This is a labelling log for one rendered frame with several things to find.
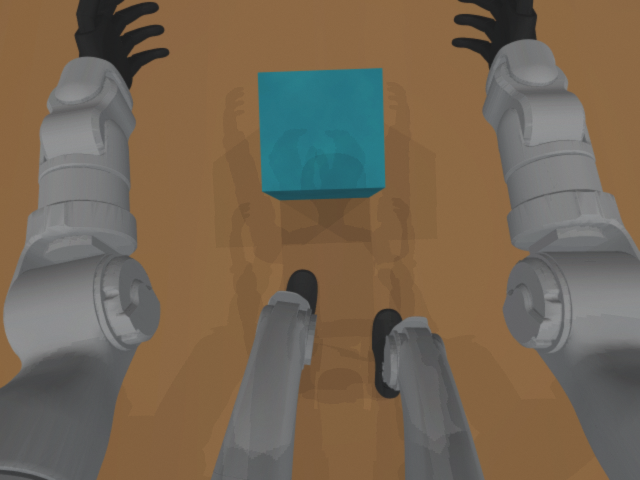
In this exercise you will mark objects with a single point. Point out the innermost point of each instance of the right robot forearm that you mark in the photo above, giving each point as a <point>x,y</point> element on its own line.
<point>556,197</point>

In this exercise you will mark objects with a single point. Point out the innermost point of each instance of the robot right hand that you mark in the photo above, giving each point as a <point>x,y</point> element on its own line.
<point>515,20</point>

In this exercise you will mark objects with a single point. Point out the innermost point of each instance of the carton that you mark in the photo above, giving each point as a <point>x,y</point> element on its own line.
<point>322,133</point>

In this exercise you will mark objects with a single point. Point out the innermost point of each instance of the robot right shin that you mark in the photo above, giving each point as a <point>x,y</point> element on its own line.
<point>414,321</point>

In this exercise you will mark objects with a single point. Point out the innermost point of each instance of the robot left hand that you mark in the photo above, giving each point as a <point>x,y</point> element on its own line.
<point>99,33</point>

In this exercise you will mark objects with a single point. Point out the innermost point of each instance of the left robot forearm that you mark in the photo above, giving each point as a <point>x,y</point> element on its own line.
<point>84,170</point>

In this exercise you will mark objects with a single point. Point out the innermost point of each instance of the robot left upper arm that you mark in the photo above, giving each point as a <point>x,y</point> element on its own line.
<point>75,326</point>

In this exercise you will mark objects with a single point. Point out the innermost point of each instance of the robot right upper arm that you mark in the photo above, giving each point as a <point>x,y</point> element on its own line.
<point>581,312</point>

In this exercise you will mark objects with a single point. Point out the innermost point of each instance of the right robot thigh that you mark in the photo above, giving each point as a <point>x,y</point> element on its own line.
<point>437,437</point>

